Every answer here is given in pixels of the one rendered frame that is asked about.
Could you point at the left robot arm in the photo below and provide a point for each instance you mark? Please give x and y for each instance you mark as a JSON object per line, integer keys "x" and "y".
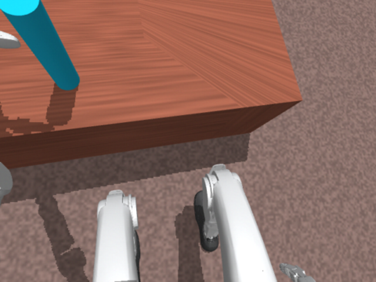
{"x": 6, "y": 182}

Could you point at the right robot foot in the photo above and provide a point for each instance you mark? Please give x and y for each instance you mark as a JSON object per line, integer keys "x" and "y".
{"x": 206, "y": 243}

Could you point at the left robot hand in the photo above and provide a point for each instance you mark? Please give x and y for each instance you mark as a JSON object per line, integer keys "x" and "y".
{"x": 8, "y": 41}

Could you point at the can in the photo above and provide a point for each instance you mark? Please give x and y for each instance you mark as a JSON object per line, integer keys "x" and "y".
{"x": 32, "y": 22}

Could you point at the right robot hand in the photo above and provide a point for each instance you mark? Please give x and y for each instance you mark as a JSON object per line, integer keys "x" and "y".
{"x": 295, "y": 273}

